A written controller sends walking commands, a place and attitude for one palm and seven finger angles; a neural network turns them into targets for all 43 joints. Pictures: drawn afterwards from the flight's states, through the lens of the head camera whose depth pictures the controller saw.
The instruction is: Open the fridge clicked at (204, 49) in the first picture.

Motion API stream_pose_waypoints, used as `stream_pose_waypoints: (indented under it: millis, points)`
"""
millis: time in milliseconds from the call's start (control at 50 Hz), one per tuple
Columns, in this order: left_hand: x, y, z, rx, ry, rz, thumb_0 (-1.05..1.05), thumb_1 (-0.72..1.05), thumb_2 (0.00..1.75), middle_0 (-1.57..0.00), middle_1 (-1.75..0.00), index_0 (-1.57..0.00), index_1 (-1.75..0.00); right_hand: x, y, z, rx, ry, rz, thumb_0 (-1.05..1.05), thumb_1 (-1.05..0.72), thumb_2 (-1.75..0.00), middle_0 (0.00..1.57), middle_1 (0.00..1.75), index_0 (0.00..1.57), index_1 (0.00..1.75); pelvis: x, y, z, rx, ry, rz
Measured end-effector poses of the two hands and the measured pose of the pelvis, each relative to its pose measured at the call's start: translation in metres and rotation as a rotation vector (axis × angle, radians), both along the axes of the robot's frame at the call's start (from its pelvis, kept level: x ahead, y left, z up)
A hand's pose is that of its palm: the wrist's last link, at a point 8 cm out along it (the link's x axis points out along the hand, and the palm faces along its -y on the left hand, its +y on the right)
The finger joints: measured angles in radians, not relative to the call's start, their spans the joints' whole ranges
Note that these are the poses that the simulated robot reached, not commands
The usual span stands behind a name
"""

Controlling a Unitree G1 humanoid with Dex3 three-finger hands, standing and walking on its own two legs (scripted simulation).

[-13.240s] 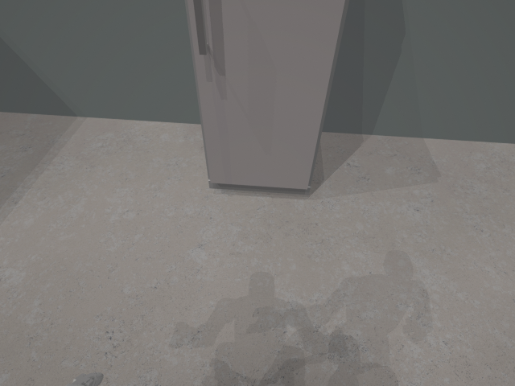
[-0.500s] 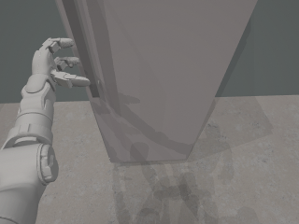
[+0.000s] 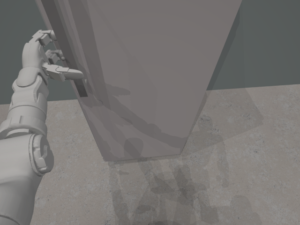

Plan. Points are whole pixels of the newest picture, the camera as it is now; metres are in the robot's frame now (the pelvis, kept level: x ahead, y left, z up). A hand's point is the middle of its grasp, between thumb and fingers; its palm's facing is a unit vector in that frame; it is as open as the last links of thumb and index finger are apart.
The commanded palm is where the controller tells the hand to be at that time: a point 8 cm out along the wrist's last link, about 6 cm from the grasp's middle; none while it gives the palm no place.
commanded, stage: slide the fingers in behind the handle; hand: left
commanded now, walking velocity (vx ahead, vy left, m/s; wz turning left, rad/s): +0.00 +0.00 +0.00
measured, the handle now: (63, 29) +0.54 +0.18 +0.23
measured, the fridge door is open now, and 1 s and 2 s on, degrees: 0 0 0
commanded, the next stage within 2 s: grip the handle and tug to test in 1.80 s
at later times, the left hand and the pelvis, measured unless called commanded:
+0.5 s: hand (63, 62) +0.49 +0.19 +0.18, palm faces +0.06 -1.00 +0.03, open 14.0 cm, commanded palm +0.47 +0.23 +0.17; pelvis +0.01 +0.01 +0.00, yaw +1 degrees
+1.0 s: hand (77, 60) +0.50 +0.16 +0.17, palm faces +0.08 -1.00 +0.01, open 14.0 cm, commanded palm +0.47 +0.21 +0.17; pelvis +0.00 +0.00 +0.00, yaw +1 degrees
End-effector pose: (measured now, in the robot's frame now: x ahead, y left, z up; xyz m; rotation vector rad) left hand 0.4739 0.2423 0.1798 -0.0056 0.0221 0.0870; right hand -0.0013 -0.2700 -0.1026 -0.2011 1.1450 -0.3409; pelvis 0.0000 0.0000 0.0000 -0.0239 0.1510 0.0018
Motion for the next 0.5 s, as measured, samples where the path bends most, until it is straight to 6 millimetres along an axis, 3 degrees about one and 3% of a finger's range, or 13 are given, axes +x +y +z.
stream_pose_waypoints:
  millis: [340, 500]
  points:
    - [-0.008, 0.012, -0.002, 0.001, 0.002, -0.001, -0.02, -0.50, 0.30, -0.30, -1.21, -0.31, -1.20, 0.027, 0.000, 0.003, -0.005, -0.045, 0.032, 0.01, -0.91, -0.90, 0.20, 0.30, 0.20, 0.30, 0.004, 0.002, 0.001, -0.001, -0.005, 0.006]
    - [-0.012, -0.003, -0.003, -0.027, -0.006, -0.028, -0.02, -0.50, 0.30, -0.30, -1.20, -0.30, -1.20, 0.046, 0.004, 0.002, -0.003, -0.076, 0.058, 0.01, -0.91, -0.90, 0.20, 0.30, 0.20, 0.30, 0.005, 0.005, 0.001, -0.002, -0.020, 0.018]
